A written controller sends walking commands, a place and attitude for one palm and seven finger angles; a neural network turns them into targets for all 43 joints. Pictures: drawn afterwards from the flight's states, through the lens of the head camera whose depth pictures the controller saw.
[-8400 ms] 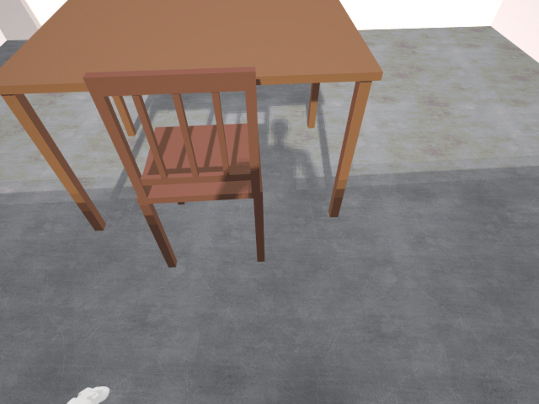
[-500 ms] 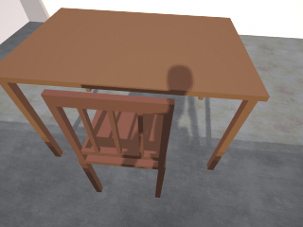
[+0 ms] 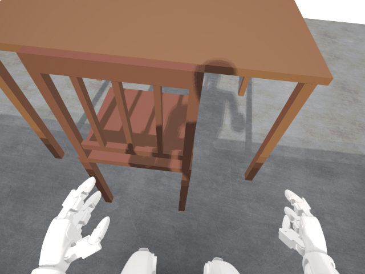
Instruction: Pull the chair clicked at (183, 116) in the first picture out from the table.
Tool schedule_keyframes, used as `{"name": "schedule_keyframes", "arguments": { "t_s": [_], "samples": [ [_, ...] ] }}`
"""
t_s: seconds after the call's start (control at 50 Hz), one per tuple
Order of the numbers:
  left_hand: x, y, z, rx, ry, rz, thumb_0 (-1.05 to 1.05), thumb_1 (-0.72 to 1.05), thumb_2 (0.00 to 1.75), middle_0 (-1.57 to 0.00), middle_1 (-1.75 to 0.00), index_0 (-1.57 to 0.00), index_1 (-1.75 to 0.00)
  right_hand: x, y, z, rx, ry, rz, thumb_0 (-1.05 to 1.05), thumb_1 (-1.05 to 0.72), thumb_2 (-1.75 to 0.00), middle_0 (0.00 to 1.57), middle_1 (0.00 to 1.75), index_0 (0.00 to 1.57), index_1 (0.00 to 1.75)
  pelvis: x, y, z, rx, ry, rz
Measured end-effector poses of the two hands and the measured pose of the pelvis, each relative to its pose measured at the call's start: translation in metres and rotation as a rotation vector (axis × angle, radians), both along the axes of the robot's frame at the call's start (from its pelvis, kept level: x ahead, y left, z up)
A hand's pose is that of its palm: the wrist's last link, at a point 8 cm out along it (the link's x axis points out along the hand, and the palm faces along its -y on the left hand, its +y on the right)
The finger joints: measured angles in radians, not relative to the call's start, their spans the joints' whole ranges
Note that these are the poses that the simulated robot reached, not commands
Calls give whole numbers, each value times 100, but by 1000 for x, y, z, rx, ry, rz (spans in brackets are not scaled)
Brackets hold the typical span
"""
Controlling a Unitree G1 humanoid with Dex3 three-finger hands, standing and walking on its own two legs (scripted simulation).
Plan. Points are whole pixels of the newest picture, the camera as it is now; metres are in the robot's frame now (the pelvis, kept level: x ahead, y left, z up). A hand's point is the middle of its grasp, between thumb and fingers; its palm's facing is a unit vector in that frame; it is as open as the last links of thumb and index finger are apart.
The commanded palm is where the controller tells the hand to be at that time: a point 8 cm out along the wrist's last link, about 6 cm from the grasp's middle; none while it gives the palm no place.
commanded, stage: raise the hand toward the chair's back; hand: left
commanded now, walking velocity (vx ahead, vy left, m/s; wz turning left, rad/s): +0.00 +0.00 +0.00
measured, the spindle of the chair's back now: (125, 119) +0.50 +0.20 -0.01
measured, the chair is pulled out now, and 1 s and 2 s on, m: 0.00 0.00 0.00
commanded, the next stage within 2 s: aim the fingers beside a spindle in 1.66 s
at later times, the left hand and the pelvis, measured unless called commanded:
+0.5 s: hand (84, 213) +0.22 +0.21 +0.04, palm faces -0.01 -1.00 -0.05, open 13.8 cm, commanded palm +0.20 +0.27 +0.04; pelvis +0.00 +0.01 +0.00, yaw +0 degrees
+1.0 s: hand (69, 200) +0.24 +0.24 +0.05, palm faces -0.01 -1.00 -0.05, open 16.8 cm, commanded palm +0.22 +0.30 +0.05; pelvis +0.01 +0.04 +0.01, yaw +1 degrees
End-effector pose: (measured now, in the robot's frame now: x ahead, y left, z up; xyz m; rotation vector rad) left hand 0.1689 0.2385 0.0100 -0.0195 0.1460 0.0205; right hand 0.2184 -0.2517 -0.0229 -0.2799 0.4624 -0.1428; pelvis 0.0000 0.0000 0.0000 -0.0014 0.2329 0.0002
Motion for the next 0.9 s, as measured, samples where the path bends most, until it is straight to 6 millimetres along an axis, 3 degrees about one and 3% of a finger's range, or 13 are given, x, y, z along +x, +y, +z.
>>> {"name": "schedule_keyframes", "arguments": {
  "t_s": [0.04,0.1,0.22,0.34,0.44,0.62,0.78,0.9],
  "samples": [
    [-13,8,3,35,-20,56,1,54,75,-16,-24,-17,-24,3,3,-9,-8,12,19,1,-91,-90,19,30,20,30,-1,-3,-6,-11,9,11],
    [-15,15,17,85,-112,70,1,47,72,-15,-23,-16,-23,0,12,-29,0,56,45,1,-91,-90,19,30,20,30,-4,-7,-13,-29,22,28],
    [18,11,23,71,-115,-72,1,32,66,-14,-21,-14,-21,-29,29,-66,75,179,20,1,-90,-90,20,30,20,30,-8,-6,-16,-43,40,33],
    [35,13,27,43,-24,-64,1,19,60,-13,-19,-13,-18,-65,31,-70,123,262,-84,1,-90,-90,20,30,20,30,-2,1,-4,-31,39,14],
    [35,20,33,64,-48,-27,1,7,55,-11,-17,-12,-17,-78,24,-64,93,291,-119,1,-90,-90,20,30,20,30,2,9,1,-27,44,8],
    [37,32,28,57,-59,-41,0,-14,46,-9,-14,-10,-13,-59,20,-48,15,245,-102,1,-90,-90,20,30,20,30,5,22,1,-39,48,13],
    [43,42,37,60,-84,-39,0,-33,38,-7,-11,-8,-10,-30,44,-32,25,181,-39,1,-90,-90,20,30,20,30,9,31,5,-51,43,20],
    [47,49,38,61,-66,-37,-1,-44,33,-6,-9,-7,-9,-21,61,-29,45,174,1,1,-90,-90,20,30,20,30,11,35,7,-57,39,23]
  ]
}}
